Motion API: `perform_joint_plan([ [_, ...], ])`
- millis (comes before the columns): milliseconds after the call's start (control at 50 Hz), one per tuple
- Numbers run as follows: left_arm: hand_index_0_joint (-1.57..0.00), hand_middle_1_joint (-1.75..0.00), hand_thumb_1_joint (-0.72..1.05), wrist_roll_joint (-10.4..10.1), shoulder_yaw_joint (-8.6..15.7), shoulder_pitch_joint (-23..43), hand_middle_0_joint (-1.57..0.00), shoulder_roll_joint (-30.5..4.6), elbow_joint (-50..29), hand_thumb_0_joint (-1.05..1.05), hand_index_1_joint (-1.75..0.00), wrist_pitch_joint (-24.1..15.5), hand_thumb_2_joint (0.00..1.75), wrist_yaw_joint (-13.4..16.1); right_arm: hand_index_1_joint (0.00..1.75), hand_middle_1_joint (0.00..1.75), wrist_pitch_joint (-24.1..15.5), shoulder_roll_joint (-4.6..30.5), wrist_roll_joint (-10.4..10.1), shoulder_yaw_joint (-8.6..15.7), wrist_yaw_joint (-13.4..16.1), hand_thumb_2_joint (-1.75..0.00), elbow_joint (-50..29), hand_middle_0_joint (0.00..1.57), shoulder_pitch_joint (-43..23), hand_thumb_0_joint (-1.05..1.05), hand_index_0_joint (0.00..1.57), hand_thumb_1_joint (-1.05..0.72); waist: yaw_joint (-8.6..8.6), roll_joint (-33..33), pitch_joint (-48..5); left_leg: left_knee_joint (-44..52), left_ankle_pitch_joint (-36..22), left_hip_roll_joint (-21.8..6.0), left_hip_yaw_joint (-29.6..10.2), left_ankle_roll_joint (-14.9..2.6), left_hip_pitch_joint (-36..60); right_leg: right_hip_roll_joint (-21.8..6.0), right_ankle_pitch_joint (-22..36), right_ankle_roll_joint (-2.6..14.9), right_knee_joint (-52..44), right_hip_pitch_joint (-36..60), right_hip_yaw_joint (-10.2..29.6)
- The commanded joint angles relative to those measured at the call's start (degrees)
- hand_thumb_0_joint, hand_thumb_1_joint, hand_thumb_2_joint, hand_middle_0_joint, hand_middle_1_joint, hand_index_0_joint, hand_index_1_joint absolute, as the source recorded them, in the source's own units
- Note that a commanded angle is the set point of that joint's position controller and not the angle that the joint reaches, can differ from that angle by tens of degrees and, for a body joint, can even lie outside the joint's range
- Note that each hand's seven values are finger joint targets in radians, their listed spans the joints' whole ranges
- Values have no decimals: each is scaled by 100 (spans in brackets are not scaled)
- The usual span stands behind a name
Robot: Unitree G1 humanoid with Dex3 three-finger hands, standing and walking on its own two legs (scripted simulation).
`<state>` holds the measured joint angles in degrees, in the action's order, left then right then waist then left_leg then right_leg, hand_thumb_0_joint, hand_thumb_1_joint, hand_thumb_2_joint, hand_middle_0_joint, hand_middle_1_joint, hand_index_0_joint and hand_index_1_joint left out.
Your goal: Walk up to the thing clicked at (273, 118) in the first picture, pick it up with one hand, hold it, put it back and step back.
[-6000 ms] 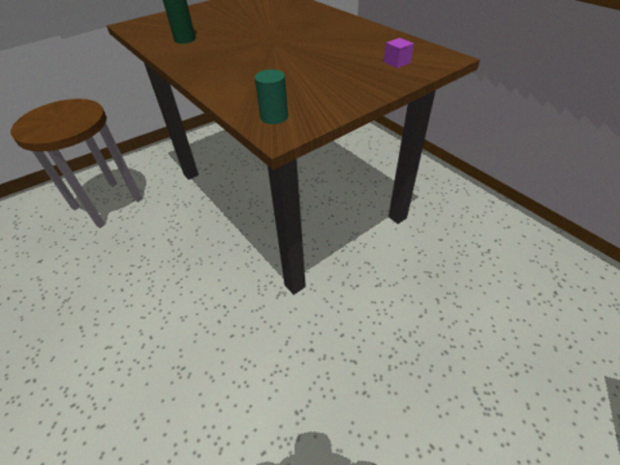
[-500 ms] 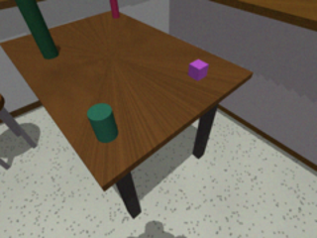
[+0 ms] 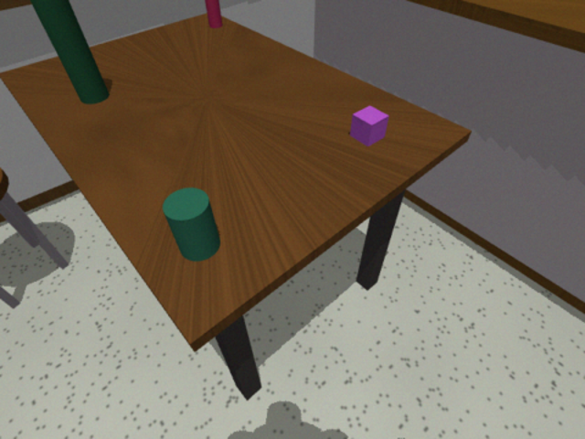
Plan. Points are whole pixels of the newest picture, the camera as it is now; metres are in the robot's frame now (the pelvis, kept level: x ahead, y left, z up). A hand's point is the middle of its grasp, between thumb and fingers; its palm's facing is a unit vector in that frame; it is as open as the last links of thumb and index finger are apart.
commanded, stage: stand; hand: left
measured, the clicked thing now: (193, 225) +0.46 +0.20 +0.01
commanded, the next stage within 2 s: rise first in 0.04 s
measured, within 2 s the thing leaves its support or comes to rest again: neither
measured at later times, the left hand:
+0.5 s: hand (138, 426) +0.18 +0.25 -0.10, palm faces +0.22 -0.91 -0.34, open 13.6 cm
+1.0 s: hand (100, 395) +0.19 +0.26 +0.02, palm faces +0.34 -0.86 -0.38, open 17.5 cm
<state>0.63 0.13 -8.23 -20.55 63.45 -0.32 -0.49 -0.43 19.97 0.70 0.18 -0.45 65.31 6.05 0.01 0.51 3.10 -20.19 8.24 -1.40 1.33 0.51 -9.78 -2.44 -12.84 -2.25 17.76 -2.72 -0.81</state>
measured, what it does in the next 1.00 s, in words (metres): stands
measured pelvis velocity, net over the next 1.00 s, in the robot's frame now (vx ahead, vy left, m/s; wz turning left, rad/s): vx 0.00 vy -0.01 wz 0.00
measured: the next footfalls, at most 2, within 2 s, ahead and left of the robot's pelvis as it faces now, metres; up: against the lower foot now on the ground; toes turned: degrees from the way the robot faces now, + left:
none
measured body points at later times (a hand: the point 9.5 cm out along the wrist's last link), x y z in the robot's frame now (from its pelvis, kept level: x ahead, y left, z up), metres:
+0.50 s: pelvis +0.00 -0.01 -0.01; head +0.02 +0.00 +0.44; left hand +0.16 +0.30 -0.08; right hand +0.15 -0.29 -0.10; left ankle +0.03 +0.12 -0.75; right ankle -0.03 -0.14 -0.75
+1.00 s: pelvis +0.00 -0.01 +0.00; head +0.00 -0.03 +0.45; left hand +0.16 +0.30 +0.04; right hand +0.15 -0.28 -0.09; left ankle +0.03 +0.12 -0.75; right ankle -0.03 -0.14 -0.75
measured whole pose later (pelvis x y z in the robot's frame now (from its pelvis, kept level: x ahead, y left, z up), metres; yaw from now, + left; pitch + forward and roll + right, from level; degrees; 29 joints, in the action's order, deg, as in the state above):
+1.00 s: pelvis +0.00 -0.01 +0.00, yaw +0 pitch -3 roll +0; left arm -2.8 14.4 -21.9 -17.8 7.7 -7.1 3.3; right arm -4.2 13.8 -1.2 6.1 3.1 35.9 14.7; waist -2.6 -2.0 2.1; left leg -22.1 9.5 -2.3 1.2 1.6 -9.4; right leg -1.6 -15.4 -1.0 22.1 -3.5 -0.8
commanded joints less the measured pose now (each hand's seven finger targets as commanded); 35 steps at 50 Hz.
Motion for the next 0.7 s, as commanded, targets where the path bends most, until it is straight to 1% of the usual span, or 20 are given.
perform_joint_plan([
  [0,-20,-30,90,3,222,129,-20,-1215,-343,0,-30,-108,90,93,30,30,-116,1259,-24,251,60,-90,-356,20,-246,0,20,-90,9,-112,-415,274,-788,-641,-563,-175,399,-586,572,288,-318,-298,349],
  [100,-20,-30,90,8,216,101,-20,-1207,-351,0,-30,-117,90,89,30,30,-128,1275,-28,252,59,-90,-373,20,-266,0,20,-90,8,-102,-459,253,-932,-644,-574,-163,506,-580,685,281,-312,-339,340],
  [120,-12,-22,82,0,216,96,-12,-1195,-343,0,-22,-115,82,85,22,22,-133,1270,-28,248,62,-82,-371,12,-248,0,12,-82,13,-92,-421,262,-927,-639,-568,-154,482,-577,629,277,-311,-354,342],
  [140,-4,-14,74,-419,39,2106,-6,-84,-2354,0,-14,-598,74,113,14,14,-790,222,-598,72,142,-74,-2381,5,-2258,0,5,-74,234,-344,-626,-240,-335,69,98,-17,-103,227,601,262,324,-1232,-121],
  [160,-6,-8,66,-630,129,2172,-8,-520,-2619,0,-9,-808,66,287,6,6,-874,478,-651,68,235,-66,-2536,5,-1861,0,5,-66,-15,-3,-713,16,58,5,18,-7,173,211,230,287,190,-827,-179],
  [180,-6,-8,58,-628,238,1449,-8,-738,-1990,0,-9,-781,58,359,5,5,-813,938,-643,275,330,-58,-2056,5,-1252,0,5,-58,122,-186,-475,57,307,-1,65,-14,118,249,64,292,213,-1000,-165],
  [200,-7,-8,50,-603,692,1150,-8,-1265,-1657,0,-9,-712,50,443,5,5,-675,1344,-601,725,428,-50,-1312,5,-721,0,5,-50,117,-337,-334,-74,298,28,139,11,-132,262,35,309,289,-1272,-179],
  [220,-7,-8,42,-565,905,1143,-7,-1386,-1719,0,-8,-670,42,491,5,5,-687,1392,-567,849,467,-42,-1459,5,-828,0,5,-42,51,-114,-702,-252,91,4,133,3,-126,280,204,296,431,-1235,-184],
  [260,-7,-7,26,-444,903,942,-7,-984,-1460,0,-7,-718,26,506,5,5,-719,791,-429,683,460,-26,-1481,5,-794,0,5,-30,-4,-118,-1119,-398,-238,26,145,-32,-56,230,542,255,528,-1151,-142],
  [280,-7,-6,24,-323,1148,841,-6,-1173,-1820,0,-6,-748,22,510,5,5,-704,810,-356,876,443,-22,-1606,5,-436,0,5,-25,8,-189,-1401,-421,-447,30,137,-46,74,241,726,263,556,-1130,-148],
  [300,-7,-6,17,-269,1349,192,-6,-1213,-1956,0,-5,-719,19,513,5,5,-648,920,-307,1132,445,-20,-1704,5,240,0,5,-19,13,-298,-1661,-422,-767,62,178,-40,270,251,1009,254,514,-978,-143],
  [320,-8,-6,13,-264,1236,-270,-5,-876,-1805,0,-4,-640,15,498,5,5,-589,734,-298,1050,426,-18,-1527,5,584,0,5,-12,-28,-331,-1411,-336,-876,71,191,-12,313,267,1063,258,492,-1031,-174],
  [360,-7,-5,0,-246,1356,-66,-5,-1003,-2430,0,-3,-663,11,536,5,5,-606,794,-285,1047,414,-14,-2297,5,34,0,5,3,-160,-339,-1601,-306,-1217,93,207,12,402,275,1307,238,438,-748,-185],
  [380,-7,-5,-4,-246,1450,-317,-4,-953,-2382,0,-2,-615,9,529,5,5,-532,539,-295,963,396,-12,-2192,5,325,0,5,8,-199,-307,-1582,-322,-1346,102,222,4,351,270,1440,229,433,-706,-196],
  [400,-6,-5,-9,-267,1293,-118,-4,-796,-2833,0,-3,-605,9,518,5,5,-494,408,-310,868,376,-11,-2420,5,148,0,5,13,-205,-367,-1482,-275,-1326,104,228,1,312,256,1442,230,409,-737,-188],
  [440,-5,-4,-23,-275,1249,-86,-4,-707,-2990,0,-3,-594,6,540,5,5,-476,369,-302,831,400,-8,-2591,5,20,0,5,24,-166,-302,-1186,-211,-1060,103,262,-14,233,221,1229,217,310,-833,-161],
  [480,-4,-4,-34,-270,1307,300,-4,-807,-3690,0,-4,-657,5,585,5,5,-541,438,-301,810,447,-6,-3381,5,-532,0,5,34,-144,-103,-1349,-159,-921,80,238,-40,316,211,1097,212,252,-730,-147],
  [520,-3,-3,-45,-273,1255,158,-4,-741,-4036,0,-4,-714,3,605,5,5,-557,286,-289,724,480,-3,-3420,5,-177,0,5,45,-118,-145,-1041,-104,-689,104,277,-69,291,185,887,214,167,-784,-123],
  [580,-3,-3,-54,-257,1326,43,-4,-765,-4881,0,-5,-783,1,636,5,5,-629,239,-281,677,514,-1,-3960,5,214,0,5,52,-92,-186,-1140,-72,-794,89,275,-62,497,217,998,231,179,-654,-151],
  [680,-2,-3,-52,-276,1881,-455,-3,-1092,-5424,0,-4,-818,1,674,5,5,-678,371,-238,796,526,0,-4261,5,144,0,5,56,-251,-210,-865,-3,-753,89,261,-48,446,214,898,253,106,-461,-183],
])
